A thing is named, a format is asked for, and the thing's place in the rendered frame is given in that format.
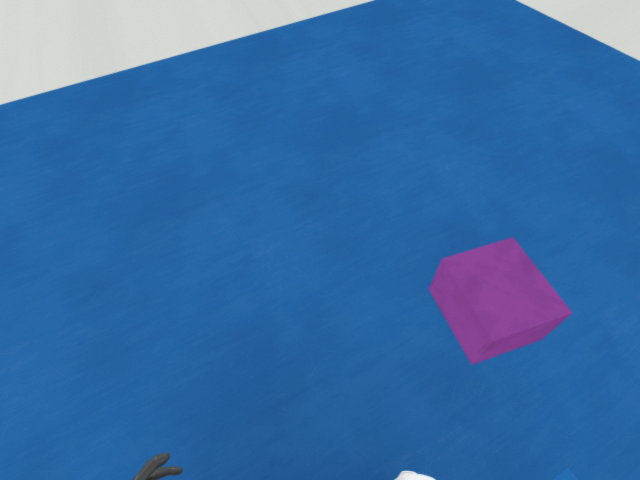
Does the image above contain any carton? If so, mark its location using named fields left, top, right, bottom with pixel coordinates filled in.
left=429, top=237, right=572, bottom=365

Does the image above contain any robot left hand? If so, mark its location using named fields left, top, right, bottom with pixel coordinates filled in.
left=132, top=452, right=183, bottom=480

